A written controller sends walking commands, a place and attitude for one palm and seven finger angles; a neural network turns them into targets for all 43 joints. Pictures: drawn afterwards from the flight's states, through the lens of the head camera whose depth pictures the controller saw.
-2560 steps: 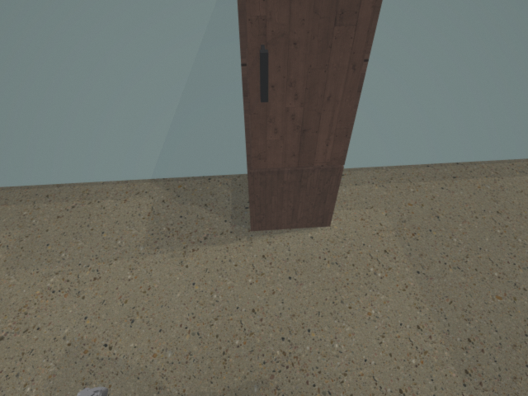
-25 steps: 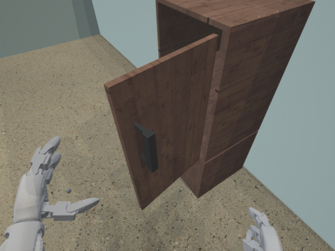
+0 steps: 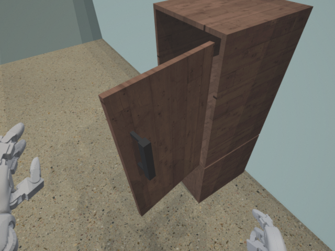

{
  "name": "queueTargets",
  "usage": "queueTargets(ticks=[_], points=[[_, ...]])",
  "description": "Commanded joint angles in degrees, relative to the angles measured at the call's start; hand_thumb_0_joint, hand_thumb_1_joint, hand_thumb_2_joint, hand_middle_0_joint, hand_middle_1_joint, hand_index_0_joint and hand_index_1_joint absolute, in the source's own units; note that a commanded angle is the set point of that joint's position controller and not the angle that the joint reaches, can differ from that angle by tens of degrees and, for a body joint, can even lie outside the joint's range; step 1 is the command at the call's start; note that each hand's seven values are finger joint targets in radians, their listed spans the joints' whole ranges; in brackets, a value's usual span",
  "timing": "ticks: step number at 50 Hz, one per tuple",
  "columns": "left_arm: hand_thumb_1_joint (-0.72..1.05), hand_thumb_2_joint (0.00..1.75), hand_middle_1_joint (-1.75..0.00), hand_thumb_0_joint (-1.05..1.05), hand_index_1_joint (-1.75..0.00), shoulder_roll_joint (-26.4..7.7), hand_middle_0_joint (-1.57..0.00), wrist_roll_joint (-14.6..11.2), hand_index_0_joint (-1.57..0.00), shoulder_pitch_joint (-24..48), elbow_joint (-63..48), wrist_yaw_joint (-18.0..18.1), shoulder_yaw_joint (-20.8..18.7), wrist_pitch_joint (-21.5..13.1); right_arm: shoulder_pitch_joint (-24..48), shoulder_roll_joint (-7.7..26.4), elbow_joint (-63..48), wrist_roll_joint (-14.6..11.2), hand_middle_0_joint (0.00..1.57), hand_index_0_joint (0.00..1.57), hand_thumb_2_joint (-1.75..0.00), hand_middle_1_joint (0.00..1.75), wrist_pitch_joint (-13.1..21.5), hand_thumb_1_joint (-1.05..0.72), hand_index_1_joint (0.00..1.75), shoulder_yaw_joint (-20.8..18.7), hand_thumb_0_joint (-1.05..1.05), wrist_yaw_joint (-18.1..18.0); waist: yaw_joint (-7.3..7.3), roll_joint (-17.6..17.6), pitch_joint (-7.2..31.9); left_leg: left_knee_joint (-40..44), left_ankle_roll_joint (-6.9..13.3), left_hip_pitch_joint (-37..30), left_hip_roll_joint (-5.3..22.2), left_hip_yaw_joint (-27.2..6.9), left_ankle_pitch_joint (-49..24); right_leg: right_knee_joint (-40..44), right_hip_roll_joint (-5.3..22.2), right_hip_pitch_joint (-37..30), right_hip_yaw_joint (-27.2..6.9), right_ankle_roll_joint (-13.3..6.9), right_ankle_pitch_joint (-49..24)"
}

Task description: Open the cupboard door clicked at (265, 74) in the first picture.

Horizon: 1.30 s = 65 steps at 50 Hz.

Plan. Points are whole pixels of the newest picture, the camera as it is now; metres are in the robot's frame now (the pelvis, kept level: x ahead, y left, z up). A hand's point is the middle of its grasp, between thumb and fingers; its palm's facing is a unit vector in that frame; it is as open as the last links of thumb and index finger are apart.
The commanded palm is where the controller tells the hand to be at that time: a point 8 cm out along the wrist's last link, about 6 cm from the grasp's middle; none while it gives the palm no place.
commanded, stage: draw the hand back to the body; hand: left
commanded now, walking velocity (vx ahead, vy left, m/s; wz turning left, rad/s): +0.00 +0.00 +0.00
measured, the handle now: (142, 156) +0.34 +0.12 +0.04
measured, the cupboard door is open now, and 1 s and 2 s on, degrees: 100 100 100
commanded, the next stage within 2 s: step back with the hand held close in 0.28 s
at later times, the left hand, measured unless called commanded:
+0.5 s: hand (41, 181) +0.18 +0.25 +0.16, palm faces +0.44 -0.79 -0.43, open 7.4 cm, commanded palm +0.13 +0.29 +0.17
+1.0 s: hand out of the picture +0.11 +0.29 +0.15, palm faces +0.38 -0.77 -0.51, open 7.4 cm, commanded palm +0.05 +0.33 +0.17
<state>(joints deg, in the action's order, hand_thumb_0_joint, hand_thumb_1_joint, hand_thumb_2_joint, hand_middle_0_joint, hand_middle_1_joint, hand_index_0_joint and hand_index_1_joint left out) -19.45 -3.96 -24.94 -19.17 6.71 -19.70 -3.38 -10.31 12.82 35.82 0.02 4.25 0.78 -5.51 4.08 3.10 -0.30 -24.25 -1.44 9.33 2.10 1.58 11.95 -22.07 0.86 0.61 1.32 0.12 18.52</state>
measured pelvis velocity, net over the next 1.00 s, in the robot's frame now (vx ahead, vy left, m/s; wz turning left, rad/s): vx -0.09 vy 0.03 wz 0.01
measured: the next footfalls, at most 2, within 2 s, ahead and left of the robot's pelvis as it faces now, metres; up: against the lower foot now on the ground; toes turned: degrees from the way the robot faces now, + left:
right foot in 1.50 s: -0.24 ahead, -0.05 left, +0.00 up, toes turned -3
left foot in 1.66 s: -0.10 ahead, +0.13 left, +0.00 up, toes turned +1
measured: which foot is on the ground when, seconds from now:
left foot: down 0.00-1.00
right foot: down 0.00-1.00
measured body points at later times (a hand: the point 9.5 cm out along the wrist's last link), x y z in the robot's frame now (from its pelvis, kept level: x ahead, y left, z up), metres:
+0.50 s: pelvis -0.01 -0.01 +0.00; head -0.01 -0.03 +0.45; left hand +0.16 +0.29 +0.18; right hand +0.18 -0.23 -0.09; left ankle +0.01 +0.14 -0.74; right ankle -0.07 -0.12 -0.74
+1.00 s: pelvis -0.09 +0.03 -0.01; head -0.06 +0.04 +0.44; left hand +0.09 +0.33 +0.18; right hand +0.09 -0.20 -0.09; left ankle +0.01 +0.14 -0.74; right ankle -0.07 -0.12 -0.74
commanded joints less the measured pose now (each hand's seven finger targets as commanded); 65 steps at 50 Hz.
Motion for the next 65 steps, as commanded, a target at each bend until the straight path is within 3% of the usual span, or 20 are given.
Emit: queueTargets(ticks=[1, 8, 19, 20, 21, 22, 24, 27, 33, 42, 48, 51, 53, 56, 58, 59, 61, 63, 64, 65], points=[[0.9, 0.9, -0.3, 0.0, -0.3, -9.88, -0.2, -0.21, -0.2, 4.23, -10.83, 0.46, -5.53, -3.71, 7.44, 5.88, -9.1, 0.02, 0.2, 0.2, -0.9, 0.3, 3.07, -0.9, 0.3, -2.11, 0.0, -0.21, -0.46, -1.7, 3.94, 1.27, 2.92, -8.46, -1.59, 1.22, -14.73, 3.73, -1.12, 7.4, 1.23, 0.37, -21.63], [0.9, 0.9, -0.3, 0.0, -0.3, -11.44, -0.2, -0.18, -0.2, 4.91, -12.51, 0.55, -6.94, -4.47, 7.8, 5.43, -8.85, 0.09, 0.2, 0.2, -0.9, 0.3, 3.25, -0.9, 0.3, -2.05, 0.0, -0.49, -0.15, 0.71, 4.36, 1.25, 2.96, -9.1, -2.0, 1.51, -14.78, 4.31, -0.97, 6.89, 0.94, 0.33, -22.41], [0.9, 0.9, -0.3, 0.0, -0.3, -11.18, -0.2, -0.37, -0.2, 5.18, -11.15, 0.33, -6.8, -4.96, 7.91, 5.66, -8.32, 0.15, 0.2, 0.2, -0.9, 0.3, 3.63, -0.9, 0.3, -2.43, 0.0, -0.64, -0.33, -1.3, 3.49, 1.9, 3.07, -9.37, -1.91, 1.63, -12.98, 5.65, -1.1, 7.51, 0.68, 0.65, -20.55], [0.9, 0.9, -0.3, 0.0, -0.3, -11.71, -0.2, -0.3, -0.2, 7.59, -21.09, 0.39, -5.9, -6.11, 8.81, 5.2, -9.65, 0.05, 0.2, 0.2, -0.9, 0.3, 4.28, -0.9, 0.3, -2.11, 0.0, -0.44, -0.02, 1.92, 6.01, 1.66, 2.98, -10.38, -2.24, 1.19, -13.46, 5.37, -0.91, 5.93, 0.51, 0.38, -20.78], [0.9, 0.9, -0.3, 0.0, -0.3, -19.58, -0.2, 0.19, -0.2, 8.45, -22.71, 1.01, -13.4, -7.83, 8.1, 6.63, -10.0, 0.18, 0.2, 0.2, -0.9, 0.3, 2.83, -0.9, 0.3, -2.23, 0.0, -0.4, -2.82, -0.1, -0.39, -2.37, 3.68, -6.76, -0.95, 1.16, -14.18, 8.31, 1.55, 13.91, -1.64, 1.05, -26.61], [0.9, 0.9, -0.3, 0.0, -0.3, -15.17, -0.2, 0.31, -0.2, 1.56, -16.84, 0.41, -10.72, -7.44, 7.82, 5.75, -8.87, 0.43, 0.2, 0.2, -0.9, 0.3, 1.39, -0.9, 0.3, -2.22, 0.0, -0.16, -2.98, -3.75, 0.98, -3.72, 3.58, -5.29, -1.14, 0.68, -15.31, 6.8, 2.59, 12.13, -0.45, 1.14, -30.4], [0.9, 0.9, -0.3, 0.0, -0.3, -12.62, -0.2, 0.26, -0.2, -3.0, -15.53, -0.14, -8.96, -7.08, 7.22, 6.04, -10.29, 0.08, 0.2, 0.2, -0.9, 0.3, -0.43, -0.9, 0.3, -2.86, 0.0, 0.25, -3.2, -4.33, 3.56, -4.6, 3.33, -4.46, -0.79, 1.13, -18.27, 4.31, 3.05, 10.66, -0.25, 1.6, -35.39], [0.9, 0.9, -0.3, 0.0, -0.3, -12.86, -0.2, -0.02, -0.2, -6.32, -15.19, 0.06, -9.92, -7.06, 6.51, 6.24, -11.36, -0.38, 0.2, 0.2, -0.9, 0.3, -2.36, -0.9, 0.3, -3.38, 0.0, 0.19, -3.41, -2.1, 7.42, -4.22, 3.03, -5.38, 0.23, 0.99, -23.03, 2.2, 2.66, 10.04, 0.05, 1.58, -34.27], [0.9, 0.9, -0.3, 0.0, -0.3, -14.65, -0.2, -0.2, -0.2, -6.67, -18.18, 1.02, -10.78, -6.46, 6.65, 6.29, -13.43, -0.97, 0.2, 0.2, -0.9, 0.3, -4.08, -0.9, 0.3, -3.71, 0.0, -0.4, -3.57, -2.53, 8.81, -3.16, 2.74, -4.83, 1.46, 0.57, -24.62, 0.43, 1.47, 11.16, 0.33, 1.69, -29.99], [0.9, 0.9, -0.3, 0.0, -0.3, -15.65, -0.2, -0.12, -0.2, -8.46, -23.54, 2.53, -12.36, -8.29, 5.72, 6.88, -14.35, -0.83, 0.2, 0.2, -0.9, 0.3, -2.48, -0.9, 0.3, -3.69, 0.0, -0.26, -3.65, 3.09, 7.48, 2.17, 2.75, 4.64, 2.7, -2.68, -7.0, -1.95, -0.74, 10.18, 0.03, 1.17, -13.34], [0.9, 0.9, -0.3, 0.0, -0.3, -13.85, -0.2, 0.77, -0.2, -8.61, -22.77, 2.63, -13.34, -10.4, 5.54, 7.81, -14.45, -0.66, 0.2, 0.2, -0.9, 0.3, 0.07, -0.9, 0.3, -3.8, 0.0, 0.19, -3.51, 8.77, 4.11, 9.98, 4.77, 23.19, 6.07, -7.76, 19.87, -9.77, -3.61, 2.42, 0.29, 1.06, -3.51], [0.9, 0.9, -0.3, 0.0, -0.3, -13.78, -0.2, 1.1, -0.2, -7.73, -23.24, 2.47, -13.49, -11.27, 5.43, 7.67, -14.14, -0.61, 0.2, 0.2, -0.9, 0.3, 1.51, -0.9, 0.3, -4.16, 0.0, 0.33, -3.46, 7.48, 4.04, 9.14, 4.72, 26.25, 5.72, -8.03, 24.37, -9.51, -4.02, 2.68, -0.44, 0.43, 1.33], [0.9, 0.9, -0.3, 0.0, -0.3, -13.84, -0.2, 1.06, -0.2, -8.13, -23.71, 2.43, -13.24, -11.68, 4.58, 7.25, -13.64, -0.55, 0.2, 0.2, -0.9, 0.3, 2.19, -0.9, 0.3, -4.37, 0.0, 0.52, -3.73, 4.39, 3.8, 3.95, 3.39, 22.07, 2.97, -5.55, 22.43, -4.52, -2.61, 9.58, -2.72, -0.75, 7.26], [0.9, 0.9, -0.3, 0.0, -0.3, -13.99, -0.2, 0.54, -0.2, -7.13, -24.04, 3.27, -11.58, -11.9, 2.58, 5.98, -10.42, -0.15, 0.2, 0.2, -0.9, 0.3, 2.37, -0.9, 0.3, -4.4, 0.0, 0.52, -4.83, -8.06, 4.44, -16.93, -0.05, 2.91, -3.15, -0.5, 9.42, 8.18, 6.81, 31.92, -11.62, -4.99, 13.2], [0.9, 0.9, -0.3, 0.0, -0.3, -13.66, -0.2, 1.34, -0.2, -2.62, -22.62, 4.13, -10.23, -11.11, 2.41, 5.61, -8.37, 0.13, 0.2, 0.2, -0.9, 0.3, 1.99, -0.9, 0.3, -4.29, 0.0, 0.26, -5.6, -11.31, 3.07, -21.12, 0.12, -0.44, -3.49, 0.06, 7.11, 8.27, 9.43, 36.55, -10.87, -5.34, 8.91], [0.9, 0.9, -0.3, 0.0, -0.3, -14.09, -0.2, 1.46, -0.2, -0.76, -22.16, 4.29, -10.24, -10.78, 2.61, 5.68, -8.11, 0.12, 0.2, 0.2, -0.9, 0.3, 1.95, -0.9, 0.3, -4.11, 0.0, -0.02, -5.79, -11.04, 2.02, -17.42, 0.35, -0.75, -2.94, -0.46, 6.86, 6.49, 8.05, 36.22, -8.57, -4.12, 7.19], [0.9, 0.9, -0.3, 0.0, -0.3, -15.11, -0.2, 1.48, -0.2, 2.33, -22.54, 4.24, -10.52, -10.9, 3.59, 6.99, -8.76, 0.1, 0.2, 0.2, -0.9, 0.3, 2.36, -0.9, 0.3, -3.82, 0.0, -0.89, -5.52, -2.06, -1.98, -2.46, 2.06, 4.85, 1.57, -6.85, 11.14, -0.92, 1.64, 32.64, -4.25, -0.49, 6.32], [0.9, 0.9, -0.3, 0.0, -0.3, -14.74, -0.2, 1.76, -0.2, 1.5, -24.31, 4.02, -12.44, -12.16, 5.68, 8.24, -10.4, 0.23, 0.2, 0.2, -0.9, 0.3, 3.84, -0.9, 0.3, -3.78, 0.0, -1.0, -4.38, 17.12, 2.66, 19.87, 7.58, 26.11, 14.4, -25.38, 37.59, -25.89, -7.49, 10.84, -0.24, 1.78, 7.41], [0.9, 0.9, -0.3, 0.0, -0.3, -15.28, -0.2, 2.26, -0.2, 2.36, -25.45, 3.87, -13.65, -12.46, 5.23, 7.24, -10.22, 0.73, 0.2, 0.2, -0.9, 0.3, 4.45, -0.9, 0.3, -4.47, 0.0, -0.57, -4.13, 17.89, 5.19, 23.18, 9.71, 30.16, 17.41, -27.59, 37.88, -39.58, -8.64, 6.69, -1.53, 1.2, 8.13], [0.9, 0.9, -0.3, 0.0, -0.3, -17.79, -0.2, 1.76, -0.2, 2.68, -26.55, 3.73, -15.07, -13.09, 5.11, 6.05, -9.94, 0.83, 0.2, 0.2, -0.9, 0.3, 4.81, -0.9, 0.3, -4.79, 0.0, -0.04, -3.78, 13.56, 6.13, 20.61, 9.74, 26.45, 16.78, -26.25, 30.23, -43.88, -8.07, 10.8, -3.2, 0.5, 9.82]])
